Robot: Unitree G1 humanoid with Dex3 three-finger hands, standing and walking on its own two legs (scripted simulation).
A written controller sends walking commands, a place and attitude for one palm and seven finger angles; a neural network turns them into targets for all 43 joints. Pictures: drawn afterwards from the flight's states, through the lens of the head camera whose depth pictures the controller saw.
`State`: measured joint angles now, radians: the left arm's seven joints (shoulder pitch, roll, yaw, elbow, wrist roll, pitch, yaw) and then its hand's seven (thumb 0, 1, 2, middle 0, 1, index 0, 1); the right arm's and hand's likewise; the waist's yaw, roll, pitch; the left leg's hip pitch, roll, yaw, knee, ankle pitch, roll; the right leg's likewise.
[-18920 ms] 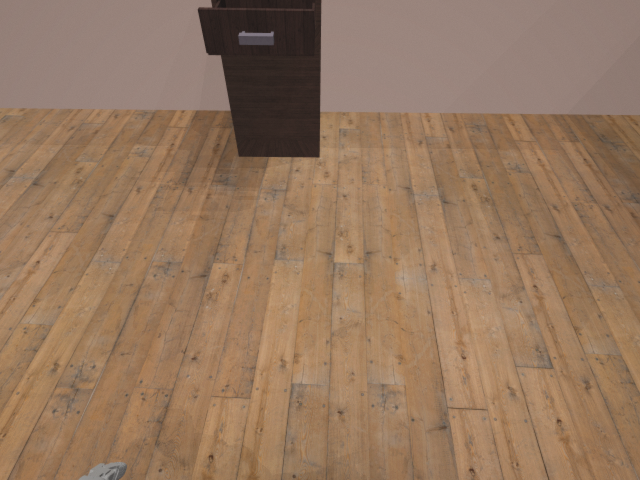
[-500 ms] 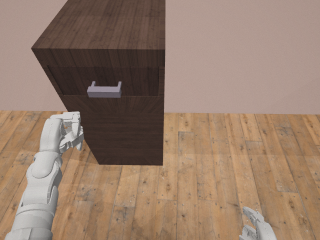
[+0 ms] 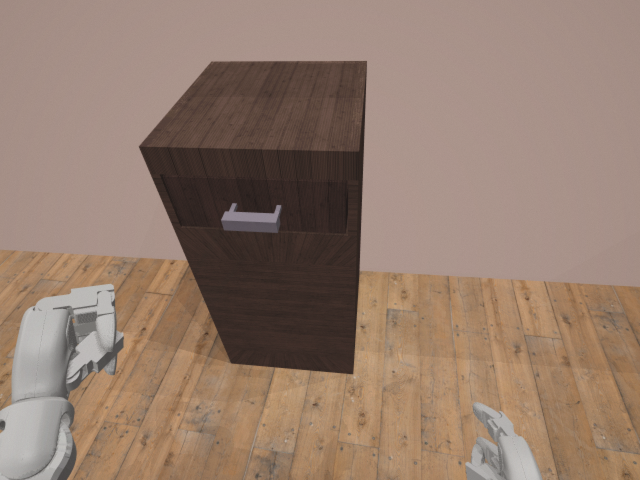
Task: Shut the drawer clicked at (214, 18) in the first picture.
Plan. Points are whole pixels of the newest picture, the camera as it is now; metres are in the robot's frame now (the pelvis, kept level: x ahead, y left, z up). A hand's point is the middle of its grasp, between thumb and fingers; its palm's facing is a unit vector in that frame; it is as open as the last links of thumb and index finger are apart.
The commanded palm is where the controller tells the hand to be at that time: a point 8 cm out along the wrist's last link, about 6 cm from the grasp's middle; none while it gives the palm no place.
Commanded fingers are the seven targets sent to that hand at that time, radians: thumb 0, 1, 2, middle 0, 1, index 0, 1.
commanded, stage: draw the hand back to the body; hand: left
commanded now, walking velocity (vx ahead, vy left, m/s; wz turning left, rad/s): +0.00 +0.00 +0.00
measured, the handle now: (253, 215) +0.62 +0.22 -0.04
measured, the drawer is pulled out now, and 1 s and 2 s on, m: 0.00 0.00 0.00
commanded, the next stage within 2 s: step back with the hand held close in 0.28 s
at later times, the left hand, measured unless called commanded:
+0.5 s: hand (75, 370) +0.17 +0.24 +0.16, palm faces +0.41 -0.81 -0.42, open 3.2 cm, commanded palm +0.11 +0.28 +0.17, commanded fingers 0.00 0.90 0.90 -1.40 -1.60 -1.40 -1.60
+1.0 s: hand (31, 420) +0.12 +0.26 +0.16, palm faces +0.37 -0.79 -0.50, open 3.2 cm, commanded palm +0.06 +0.30 +0.17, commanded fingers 0.00 0.90 0.90 -1.40 -1.60 -1.40 -1.60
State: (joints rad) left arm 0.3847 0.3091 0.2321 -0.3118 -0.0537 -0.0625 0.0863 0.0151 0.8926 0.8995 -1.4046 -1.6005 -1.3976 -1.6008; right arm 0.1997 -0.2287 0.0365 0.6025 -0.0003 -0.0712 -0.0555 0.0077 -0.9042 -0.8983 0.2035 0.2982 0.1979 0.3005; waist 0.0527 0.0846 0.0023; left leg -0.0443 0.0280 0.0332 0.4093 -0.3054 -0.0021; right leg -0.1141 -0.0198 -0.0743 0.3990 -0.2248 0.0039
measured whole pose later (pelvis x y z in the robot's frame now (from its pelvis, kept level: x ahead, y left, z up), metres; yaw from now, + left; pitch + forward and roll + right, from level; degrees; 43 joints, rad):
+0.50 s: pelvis -0.02 +0.00 +0.00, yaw +0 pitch -3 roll -1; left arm 0.52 0.32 0.33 -0.43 -0.04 -0.15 0.10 0.01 0.89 0.90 -1.41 -1.60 -1.40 -1.60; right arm 0.21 -0.22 0.02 0.61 -0.01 -0.11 -0.07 0.01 -0.90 -0.90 0.20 0.30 0.20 0.30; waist 0.03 0.08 0.01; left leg -0.10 0.04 0.03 0.45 -0.29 0.00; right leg -0.14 0.00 -0.08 0.38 -0.18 0.00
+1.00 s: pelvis -0.07 +0.02 -0.01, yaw -1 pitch +0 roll +0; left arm 0.59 0.36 0.37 -0.54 -0.01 -0.21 0.13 0.01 0.89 0.90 -1.41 -1.60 -1.40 -1.60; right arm 0.18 -0.20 0.00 0.54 0.00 -0.05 -0.08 0.01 -0.90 -0.90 0.20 0.30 0.20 0.30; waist 0.01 0.02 0.03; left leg -0.29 -0.01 0.06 0.55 -0.26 0.04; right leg -0.35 -0.06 -0.04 0.51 -0.15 0.03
